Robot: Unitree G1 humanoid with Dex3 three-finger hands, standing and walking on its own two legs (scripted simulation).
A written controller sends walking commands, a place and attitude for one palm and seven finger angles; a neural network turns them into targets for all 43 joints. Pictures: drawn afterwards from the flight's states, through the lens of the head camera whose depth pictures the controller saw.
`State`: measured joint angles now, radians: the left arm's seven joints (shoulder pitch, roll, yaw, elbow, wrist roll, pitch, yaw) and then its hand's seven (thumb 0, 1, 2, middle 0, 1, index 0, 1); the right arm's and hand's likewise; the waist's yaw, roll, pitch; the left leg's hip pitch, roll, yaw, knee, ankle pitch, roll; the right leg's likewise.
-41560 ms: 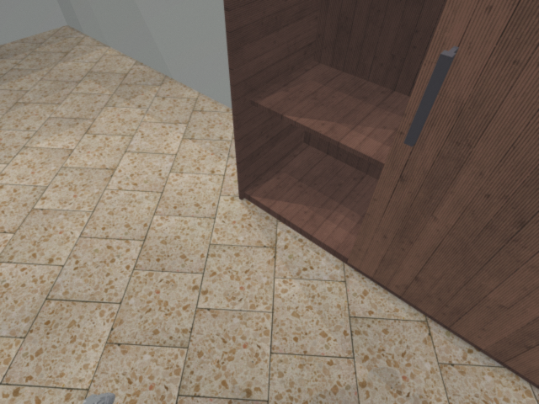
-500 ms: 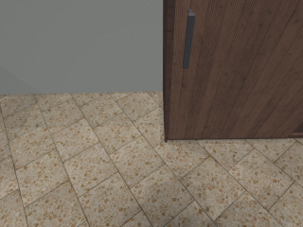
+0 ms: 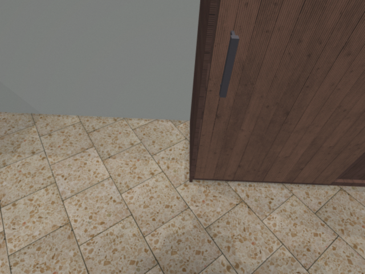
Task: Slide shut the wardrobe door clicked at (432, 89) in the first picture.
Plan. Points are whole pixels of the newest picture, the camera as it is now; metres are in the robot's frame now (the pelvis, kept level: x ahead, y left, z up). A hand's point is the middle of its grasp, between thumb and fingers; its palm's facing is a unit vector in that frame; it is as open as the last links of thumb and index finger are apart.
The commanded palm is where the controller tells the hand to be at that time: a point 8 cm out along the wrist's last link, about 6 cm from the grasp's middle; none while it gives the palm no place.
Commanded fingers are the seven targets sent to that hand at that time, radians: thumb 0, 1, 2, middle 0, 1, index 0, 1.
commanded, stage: let the arm hang, fingers relaxed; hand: right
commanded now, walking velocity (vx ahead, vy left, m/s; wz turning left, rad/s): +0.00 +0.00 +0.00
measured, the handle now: (227, 65) +0.75 -0.11 +0.08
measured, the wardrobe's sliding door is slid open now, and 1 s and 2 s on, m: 0.01 0.01 0.01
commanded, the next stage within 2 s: look to check the result in 0.24 s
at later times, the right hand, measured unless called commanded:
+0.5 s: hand out of the picture +0.08 -0.21 -0.16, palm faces -0.04 +0.95 -0.30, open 7.4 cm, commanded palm none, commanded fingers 0.00 -0.90 -0.90 0.20 0.30 0.20 0.30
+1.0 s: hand out of the picture +0.13 -0.22 -0.15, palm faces -0.04 +0.94 -0.34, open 7.4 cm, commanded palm none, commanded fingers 0.00 -0.90 -0.90 0.20 0.30 0.20 0.30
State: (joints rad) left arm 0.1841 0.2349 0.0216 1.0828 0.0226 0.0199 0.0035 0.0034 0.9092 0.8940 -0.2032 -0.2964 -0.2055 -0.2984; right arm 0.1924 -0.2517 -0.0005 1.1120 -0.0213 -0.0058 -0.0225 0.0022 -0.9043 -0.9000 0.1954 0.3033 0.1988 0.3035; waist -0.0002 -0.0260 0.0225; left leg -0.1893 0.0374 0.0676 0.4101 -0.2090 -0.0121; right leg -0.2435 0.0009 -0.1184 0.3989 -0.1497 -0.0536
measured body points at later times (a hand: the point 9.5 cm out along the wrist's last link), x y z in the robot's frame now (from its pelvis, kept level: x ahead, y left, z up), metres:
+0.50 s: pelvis +0.03 +0.01 +0.01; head +0.06 +0.02 +0.45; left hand +0.08 +0.29 -0.14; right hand +0.08 -0.26 -0.14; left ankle +0.01 +0.13 -0.74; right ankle +0.04 -0.08 -0.74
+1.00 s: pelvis +0.05 +0.03 +0.01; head +0.06 +0.03 +0.46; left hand +0.13 +0.32 -0.13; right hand +0.13 -0.27 -0.13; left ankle +0.01 +0.13 -0.74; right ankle +0.04 -0.08 -0.74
